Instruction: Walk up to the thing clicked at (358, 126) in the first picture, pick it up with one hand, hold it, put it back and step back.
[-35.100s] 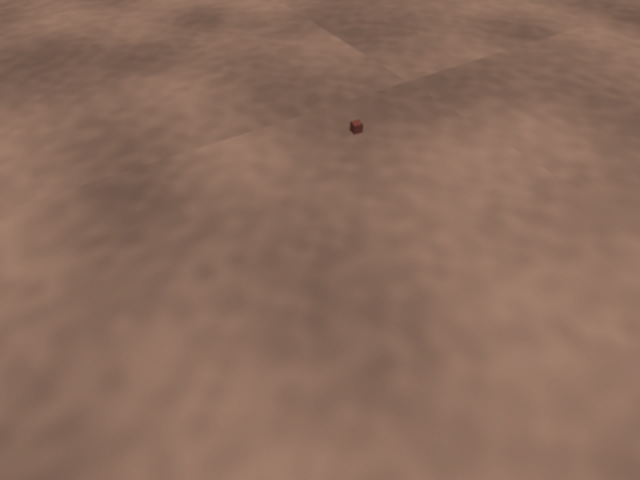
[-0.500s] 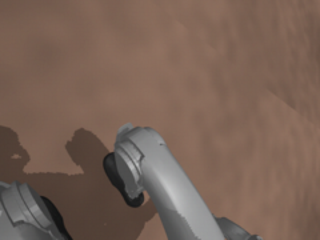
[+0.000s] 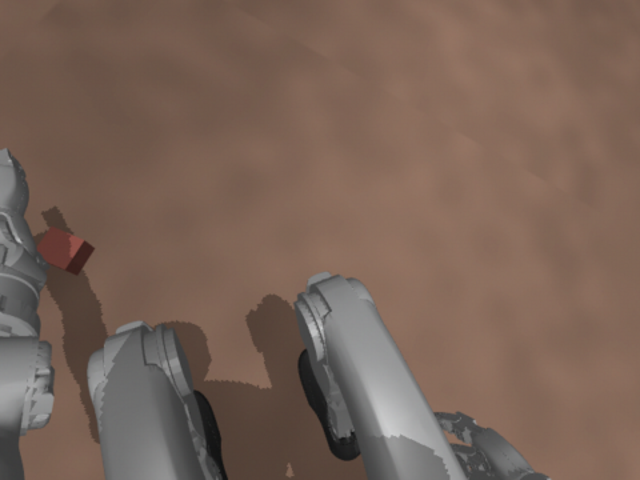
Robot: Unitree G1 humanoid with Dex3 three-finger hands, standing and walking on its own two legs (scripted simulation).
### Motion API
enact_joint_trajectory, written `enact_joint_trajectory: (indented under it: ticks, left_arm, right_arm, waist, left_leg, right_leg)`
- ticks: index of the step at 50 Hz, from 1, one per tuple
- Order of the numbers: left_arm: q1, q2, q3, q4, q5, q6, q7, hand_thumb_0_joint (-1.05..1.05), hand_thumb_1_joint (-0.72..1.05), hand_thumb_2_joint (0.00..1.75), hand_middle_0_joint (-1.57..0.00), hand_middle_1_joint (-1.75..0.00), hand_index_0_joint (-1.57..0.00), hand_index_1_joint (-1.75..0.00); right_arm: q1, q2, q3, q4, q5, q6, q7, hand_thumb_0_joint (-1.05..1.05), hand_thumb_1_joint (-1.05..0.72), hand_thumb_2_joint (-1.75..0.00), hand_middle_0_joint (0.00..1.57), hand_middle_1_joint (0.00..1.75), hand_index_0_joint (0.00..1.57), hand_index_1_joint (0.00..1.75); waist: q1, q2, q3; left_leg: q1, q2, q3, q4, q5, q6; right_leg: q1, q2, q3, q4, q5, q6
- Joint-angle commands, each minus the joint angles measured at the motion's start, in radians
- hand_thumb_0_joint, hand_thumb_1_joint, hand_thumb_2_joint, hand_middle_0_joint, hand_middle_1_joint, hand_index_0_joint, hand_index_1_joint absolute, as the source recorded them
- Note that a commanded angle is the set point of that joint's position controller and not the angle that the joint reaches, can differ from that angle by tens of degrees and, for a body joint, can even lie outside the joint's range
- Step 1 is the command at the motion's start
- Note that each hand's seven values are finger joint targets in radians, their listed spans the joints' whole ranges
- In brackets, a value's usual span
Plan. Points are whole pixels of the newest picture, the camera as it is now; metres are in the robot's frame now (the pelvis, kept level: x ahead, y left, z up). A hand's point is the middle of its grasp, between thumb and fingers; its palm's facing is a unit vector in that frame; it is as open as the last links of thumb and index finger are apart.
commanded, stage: withdraw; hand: left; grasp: from above
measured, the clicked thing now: (64, 251) +0.48 +0.31 -0.32
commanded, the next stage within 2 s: home in 0.34 s
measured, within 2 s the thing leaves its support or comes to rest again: neither
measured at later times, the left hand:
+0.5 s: hand (17, 223) +0.49 +0.32 -0.18, palm faces -0.39 -0.06 -0.92, open 13.2 cm
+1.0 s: hand out of the picture +0.36 +0.27 +0.00, palm faces -0.25 -0.68 -0.69, open 8.5 cm
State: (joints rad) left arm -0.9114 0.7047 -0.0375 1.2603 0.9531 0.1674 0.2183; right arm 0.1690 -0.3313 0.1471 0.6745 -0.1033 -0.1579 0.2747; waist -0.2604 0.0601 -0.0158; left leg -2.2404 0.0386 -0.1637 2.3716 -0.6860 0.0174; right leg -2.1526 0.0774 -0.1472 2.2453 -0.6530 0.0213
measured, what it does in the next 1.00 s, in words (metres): rises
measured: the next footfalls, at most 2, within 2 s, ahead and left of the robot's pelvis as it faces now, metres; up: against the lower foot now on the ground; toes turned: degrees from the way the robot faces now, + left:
none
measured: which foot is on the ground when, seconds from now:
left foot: down 0.00-1.00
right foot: down 0.00-1.00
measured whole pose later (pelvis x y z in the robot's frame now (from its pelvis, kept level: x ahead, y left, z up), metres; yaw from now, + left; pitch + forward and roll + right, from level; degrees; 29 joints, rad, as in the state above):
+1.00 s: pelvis +0.01 +0.00 +0.12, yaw +7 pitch +34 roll -5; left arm -0.43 0.45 0.01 0.65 0.49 0.12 0.04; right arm 0.21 -0.26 0.00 0.62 0.00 0.00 0.05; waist -0.09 0.05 -0.20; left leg -1.91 0.02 -0.07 1.96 -0.65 0.01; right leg -1.85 0.04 -0.06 1.90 -0.65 0.00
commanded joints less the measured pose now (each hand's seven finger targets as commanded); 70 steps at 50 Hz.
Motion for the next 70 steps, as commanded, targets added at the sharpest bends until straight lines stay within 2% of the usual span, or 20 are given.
enact_joint_trajectory:
  ticks: [1,6,11,15,19,22,24,26,29,31,33,38,40,44,48,49,52,56,62,70]
  left_arm:
    - [-0.346,0.233,0.011,-0.166,0.053,-0.137,-0.076,0.0,-0.45,0.96,-0.15,-0.91,-0.14,-0.92]
    - [-0.356,0.365,0.072,-0.181,0.156,-0.299,-0.098,0.0,-0.41,0.93,-0.2,-0.86,-0.18,-0.88]
    - [-0.401,0.359,0.061,-0.172,0.204,-0.405,-0.058,0.0,-0.33,0.89,-0.24,-0.81,-0.23,-0.83]
    - [-0.484,0.326,0.028,-0.192,0.224,-0.44,-0.004,0.0,-0.34,0.88,-0.23,-0.82,-0.22,-0.83]
    - [-0.543,0.238,-0.012,-0.179,0.231,-0.41,0.072,0.0,-0.35,0.88,-0.2,-0.84,-0.2,-0.84]
    - [-0.551,0.283,0.027,-0.155,0.239,-0.361,0.133,0.0,-0.35,0.87,-0.2,-0.83,-0.2,-0.83]
    - [-0.495,0.327,0.076,-0.157,0.247,-0.313,0.17,0.0,-0.25,0.91,-0.25,-0.68,-0.22,-0.7]
    - [-0.467,0.307,0.092,-0.17,0.233,-0.265,0.191,0.0,-0.18,0.84,-0.23,-0.59,-0.21,-0.61]
    - [-0.441,0.32,0.152,-0.213,0.16,-0.193,0.192,0.0,-0.01,0.82,-0.21,-0.52,-0.2,-0.53]
    - [-0.416,0.275,0.142,-0.22,0.093,-0.153,0.168,0.0,0.1,0.85,-0.22,-0.51,-0.2,-0.52]
    - [-0.324,0.206,0.122,-0.199,0.015,-0.116,0.12,0.0,0.22,0.84,-0.21,-0.47,-0.2,-0.48]
    - [-0.05,0.113,0.13,-0.366,-0.177,-0.06,-0.039,0.0,0.5,0.84,-0.2,-0.38,-0.19,-0.38]
    - [0.058,0.029,0.105,-0.431,-0.252,-0.049,-0.093,0.0,0.6,0.86,-0.2,-0.36,-0.2,-0.36]
    - [0.141,-0.032,0.095,-0.689,-0.399,-0.064,-0.16,0.0,0.83,0.86,-0.19,-0.29,-0.19,-0.29]
    - [0.195,-0.048,0.129,-0.903,-0.512,-0.093,-0.149,0.0,0.9,0.9,-0.2,-0.3,-0.2,-0.3]
    - [0.289,-0.099,0.102,-0.869,-0.533,-0.091,-0.142,0.0,0.9,0.9,-0.2,-0.3,-0.2,-0.3]
    - [0.341,-0.095,0.151,-0.943,-0.574,-0.081,-0.105,0.0,0.9,0.9,-0.2,-0.3,-0.2,-0.3]
    - [0.471,-0.198,0.109,-0.98,-0.669,-0.025,-0.094,0.0,0.9,0.9,-0.2,-0.3,-0.2,-0.3]
    - [0.63,-0.237,0.11,-1.079,-0.834,0.035,-0.105,0.0,0.9,0.9,-0.2,-0.3,-0.2,-0.3]
    - [0.901,-0.321,0.137,-1.191,-0.955,0.126,-0.108,0.0,0.9,0.9,-0.2,-0.3,-0.2,-0.3]
  right_arm:
    - [0.197,-0.252,-0.097,-0.043,0.013,0.032,-0.07,0.0,-0.9,-0.9,0.2,0.3,0.2,0.3]
    - [0.163,-0.234,-0.086,-0.048,0.011,0.06,-0.153,0.0,-0.9,-0.9,0.2,0.3,0.2,0.3]
    - [0.164,-0.233,-0.073,-0.035,0.002,0.082,-0.196,0.0,-0.89,-0.9,0.2,0.3,0.2,0.3]
    - [0.188,-0.229,-0.078,-0.015,-0.009,0.096,-0.202,0.0,-0.89,-0.9,0.2,0.3,0.2,0.3]
    - [0.218,-0.231,-0.093,0.004,-0.021,0.109,-0.193,0.0,-0.89,-0.9,0.2,0.3,0.2,0.3]
    - [0.238,-0.239,-0.105,0.013,-0.021,0.113,-0.188,0.0,-0.89,-0.89,0.2,0.3,0.2,0.3]
    - [0.238,-0.236,-0.114,0.003,-0.02,0.119,-0.185,0.0,-0.88,-0.89,0.2,0.3,0.2,0.3]
    - [0.241,-0.228,-0.125,-0.004,-0.015,0.123,-0.178,0.0,-0.89,-0.9,0.2,0.3,0.2,0.3]
    - [0.254,-0.216,-0.136,-0.019,-0.002,0.131,-0.166,0.0,-0.89,-0.9,0.2,0.3,0.2,0.3]
    - [0.257,-0.194,-0.138,-0.022,0.007,0.132,-0.163,0.0,-0.89,-0.9,0.2,0.3,0.2,0.3]
    - [0.256,-0.171,-0.152,-0.023,0.019,0.135,-0.16,0.0,-0.89,-0.9,0.2,0.3,0.2,0.3]
    - [0.227,-0.146,-0.195,-0.068,0.069,0.157,-0.169,0.0,-0.9,-0.9,0.2,0.3,0.2,0.3]
    - [0.202,-0.138,-0.199,-0.092,0.085,0.162,-0.179,0.0,-0.9,-0.9,0.2,0.3,0.2,0.3]
    - [0.17,-0.126,-0.209,-0.129,0.099,0.153,-0.215,0.0,-0.9,-0.9,0.2,0.3,0.2,0.3]
    - [0.127,-0.109,-0.227,-0.159,0.115,0.121,-0.252,0.0,-0.9,-0.9,0.2,0.3,0.2,0.3]
    - [0.111,-0.094,-0.22,-0.155,0.119,0.112,-0.26,0.0,-0.9,-0.9,0.2,0.3,0.2,0.3]
    - [0.091,-0.092,-0.216,-0.144,0.128,0.091,-0.288,0.0,-0.9,-0.9,0.2,0.3,0.2,0.3]
    - [0.04,-0.086,-0.213,-0.151,0.14,0.071,-0.32,0.0,-0.9,-0.9,0.2,0.3,0.2,0.3]
    - [-0.002,-0.062,-0.196,-0.177,0.142,0.03,-0.357,0.0,-0.9,-0.9,0.2,0.3,0.2,0.3]
    - [0.024,-0.027,-0.162,-0.207,0.145,0.01,-0.401,0.0,-0.9,-0.9,0.2,0.3,0.2,0.3]
  waist:
    - [-0.053,0.058,-0.474]
    - [-0.003,0.144,-0.52]
    - [-0.015,0.173,-0.538]
    - [-0.024,0.291,-0.661]
    - [-0.053,0.37,-0.708]
    - [-0.032,0.414,-0.768]
    - [0.008,0.449,-0.823]
    - [0.023,0.475,-0.894]
    - [0.049,0.416,-0.957]
    - [0.05,0.362,-0.967]
    - [0.058,0.274,-0.912]
    - [0.136,0.157,-0.878]
    - [0.118,0.06,-0.794]
    - [0.117,-0.014,-0.74]
    - [0.15,0.064,-0.785]
    - [0.145,0.066,-0.73]
    - [0.165,0.125,-0.705]
    - [0.161,0.107,-0.646]
    - [0.159,0.046,-0.575]
    - [0.172,0.038,-0.485]
  left_leg:
    - [0.267,-0.026,0.056,-0.258,0.006,0.01]
    - [0.346,-0.037,0.071,-0.259,-0.013,-0.003]
    - [0.38,-0.037,0.074,-0.237,0.025,0.003]
    - [0.516,-0.022,0.056,-0.252,0.127,-0.01]
    - [0.624,-0.019,0.044,-0.264,0.214,-0.021]
    - [0.669,-0.019,0.047,-0.271,0.269,-0.024]
    - [0.7,-0.02,0.063,-0.282,0.324,-0.026]
    - [0.747,-0.016,0.069,-0.299,0.37,-0.025]
    - [0.714,-0.02,0.101,-0.306,0.383,-0.003]
    - [0.658,-0.022,0.118,-0.317,0.36,0.011]
    - [0.576,-0.026,0.129,-0.35,0.296,0.021]
    - [0.549,-0.035,0.136,-0.484,0.185,0.033]
    - [0.505,-0.035,0.13,-0.512,0.153,0.042]
    - [0.572,-0.031,0.114,-0.595,0.106,0.042]
    - [0.753,-0.027,0.094,-0.71,0.053,0.028]
    - [0.773,-0.024,0.089,-0.749,0.036,0.027]
    - [0.9,-0.022,0.067,-0.85,0.026,0.013]
    - [1.025,-0.021,0.046,-0.965,0.006,0.007]
    - [1.143,-0.035,0.086,-1.066,0.083,0.015]
    - [1.356,-0.036,0.099,-1.236,0.299,0.008]
  right_leg:
    - [0.329,0.043,-0.002,-0.311,-0.056,-0.076]
    - [0.274,0.027,0.016,-0.287,-0.094,-0.084]
    - [0.205,0.012,-0.007,-0.257,-0.021,-0.074]
    - [0.187,0.002,-0.043,-0.185,0.133,-0.064]
    - [0.146,-0.007,-0.066,-0.159,0.207,-0.064]
    - [0.158,-0.011,-0.068,-0.151,0.255,-0.064]
    - [0.196,-0.012,-0.059,-0.15,0.292,-0.067]
    - [0.221,-0.014,-0.052,-0.148,0.324,-0.071]
    - [0.323,-0.007,-0.029,-0.204,0.35,-0.064]
    - [0.401,-0.002,-0.011,-0.243,0.35,-0.058]
    - [0.46,0.005,0.01,-0.302,0.309,-0.054]
    - [0.567,0.003,0.052,-0.418,0.203,-0.053]
    - [0.595,-0.001,0.055,-0.472,0.186,-0.049]
    - [0.659,-0.012,0.065,-0.573,0.141,-0.05]
    - [0.699,-0.022,0.081,-0.638,0.104,-0.052]
    - [0.698,-0.022,0.082,-0.657,0.099,-0.049]
    - [0.725,-0.035,0.091,-0.704,0.093,-0.053]
    - [0.778,-0.037,0.09,-0.799,0.08,-0.05]
    - [0.975,-0.04,0.12,-0.977,0.109,-0.048]
    - [1.237,-0.041,0.121,-1.161,0.286,-0.044]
